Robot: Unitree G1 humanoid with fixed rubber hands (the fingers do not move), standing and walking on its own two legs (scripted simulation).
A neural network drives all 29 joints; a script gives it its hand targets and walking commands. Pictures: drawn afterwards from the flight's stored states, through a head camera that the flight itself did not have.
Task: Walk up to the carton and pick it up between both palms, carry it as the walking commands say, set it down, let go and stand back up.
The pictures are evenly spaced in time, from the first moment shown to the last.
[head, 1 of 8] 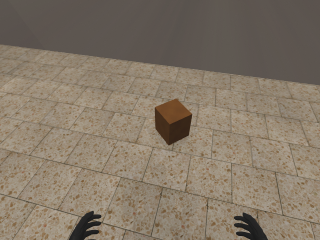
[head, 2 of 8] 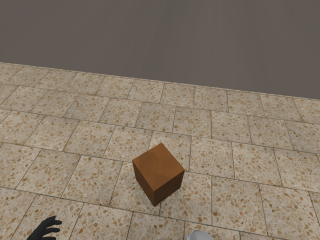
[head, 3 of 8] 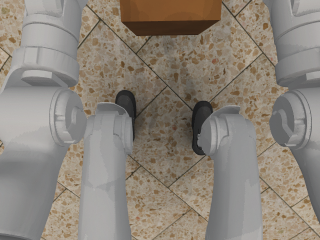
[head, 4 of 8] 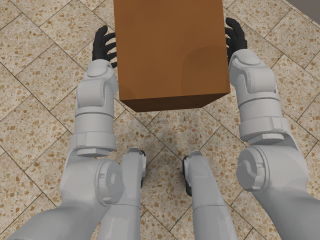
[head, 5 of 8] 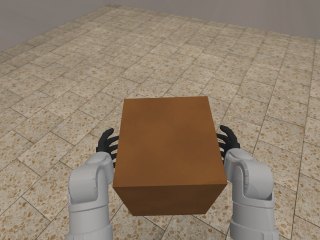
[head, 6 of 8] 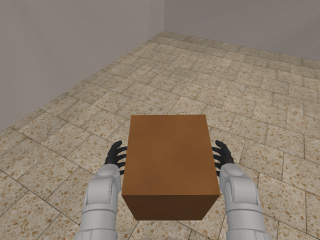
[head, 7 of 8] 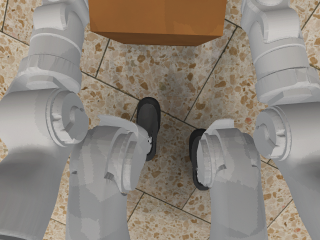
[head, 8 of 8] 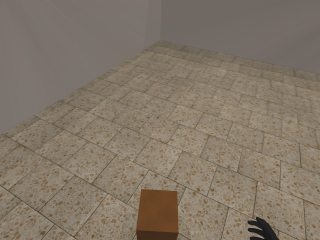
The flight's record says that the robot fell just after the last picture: no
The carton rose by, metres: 0.69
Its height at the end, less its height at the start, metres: +0.00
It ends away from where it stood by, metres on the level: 1.91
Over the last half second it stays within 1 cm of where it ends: yes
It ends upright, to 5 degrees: yes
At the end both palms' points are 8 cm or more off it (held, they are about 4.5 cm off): yes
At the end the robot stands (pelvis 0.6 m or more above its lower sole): yes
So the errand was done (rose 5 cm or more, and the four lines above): yes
